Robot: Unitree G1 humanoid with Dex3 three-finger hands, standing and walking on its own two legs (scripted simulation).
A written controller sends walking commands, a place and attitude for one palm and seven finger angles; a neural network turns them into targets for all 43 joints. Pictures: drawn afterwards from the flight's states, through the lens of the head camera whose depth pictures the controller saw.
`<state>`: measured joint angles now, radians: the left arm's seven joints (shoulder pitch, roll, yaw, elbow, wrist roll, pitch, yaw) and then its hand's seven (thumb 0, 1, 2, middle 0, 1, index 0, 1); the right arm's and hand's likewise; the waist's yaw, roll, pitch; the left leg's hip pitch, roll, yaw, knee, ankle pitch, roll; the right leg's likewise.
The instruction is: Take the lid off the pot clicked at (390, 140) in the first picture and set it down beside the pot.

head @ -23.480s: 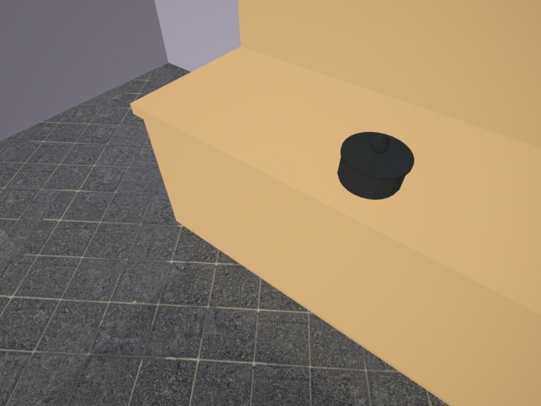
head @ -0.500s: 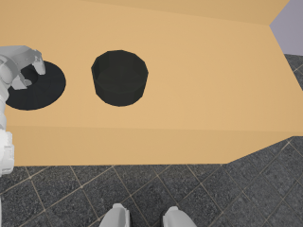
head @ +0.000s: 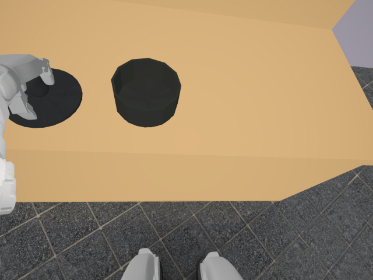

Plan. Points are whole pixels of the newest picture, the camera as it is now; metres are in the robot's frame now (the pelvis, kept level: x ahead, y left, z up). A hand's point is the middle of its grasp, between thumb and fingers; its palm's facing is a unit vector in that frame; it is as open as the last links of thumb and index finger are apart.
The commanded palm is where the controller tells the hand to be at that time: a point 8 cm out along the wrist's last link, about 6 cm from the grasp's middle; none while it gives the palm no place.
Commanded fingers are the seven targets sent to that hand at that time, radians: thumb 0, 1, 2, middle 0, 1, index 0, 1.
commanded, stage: open the fingers wide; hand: left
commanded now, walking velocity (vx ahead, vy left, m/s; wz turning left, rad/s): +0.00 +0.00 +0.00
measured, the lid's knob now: (37, 87) +0.54 +0.33 -0.01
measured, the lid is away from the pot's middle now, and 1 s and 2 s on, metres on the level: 0.25 0.25 0.25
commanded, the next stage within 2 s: raise the empty hand in 0.16 s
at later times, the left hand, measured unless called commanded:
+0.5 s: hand (19, 87) +0.49 +0.32 +0.05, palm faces -0.44 -0.12 -0.89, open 11.0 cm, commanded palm +0.54 +0.29 +0.11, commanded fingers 0.00 0.05 0.52 -0.31 -0.94 -0.31 -0.94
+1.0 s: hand (0, 66) +0.49 +0.33 +0.10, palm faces -0.41 -0.12 -0.90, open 11.0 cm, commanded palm +0.53 +0.30 +0.16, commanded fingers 0.00 0.05 0.52 -0.31 -0.94 -0.31 -0.94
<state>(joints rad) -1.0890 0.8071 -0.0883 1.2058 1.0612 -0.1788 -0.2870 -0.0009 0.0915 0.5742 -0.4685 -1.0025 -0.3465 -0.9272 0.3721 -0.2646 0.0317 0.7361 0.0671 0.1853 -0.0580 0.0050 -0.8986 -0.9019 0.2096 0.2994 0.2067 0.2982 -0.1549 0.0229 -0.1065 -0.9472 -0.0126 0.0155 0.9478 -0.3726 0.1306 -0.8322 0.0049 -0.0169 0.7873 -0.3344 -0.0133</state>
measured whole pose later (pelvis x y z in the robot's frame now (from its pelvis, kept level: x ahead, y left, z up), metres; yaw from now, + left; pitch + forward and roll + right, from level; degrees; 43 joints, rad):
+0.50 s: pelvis +0.01 +0.00 +0.01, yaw +0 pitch +21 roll -7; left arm -1.05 0.83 -0.02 1.17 1.06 -0.20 -0.28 0.00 0.06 0.52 -0.32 -0.95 -0.32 -0.93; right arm 0.36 -0.26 0.03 0.72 0.07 0.19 -0.05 0.00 -0.90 -0.90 0.21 0.30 0.21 0.30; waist -0.16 0.02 -0.11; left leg -0.90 -0.01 0.02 0.91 -0.38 0.13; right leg -0.78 0.01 -0.01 0.73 -0.32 -0.01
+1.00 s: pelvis +0.02 +0.01 +0.02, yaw +0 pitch +17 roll -7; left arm -1.08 0.80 -0.05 1.16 1.04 -0.18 -0.32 0.00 0.06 0.52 -0.32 -0.94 -0.32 -0.93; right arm 0.38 -0.27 0.01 0.73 0.07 0.17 -0.04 0.01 -0.90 -0.90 0.21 0.30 0.21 0.30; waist -0.13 0.02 -0.11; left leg -0.75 -0.03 0.04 0.80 -0.35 0.14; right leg -0.64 -0.01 0.01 0.62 -0.29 -0.02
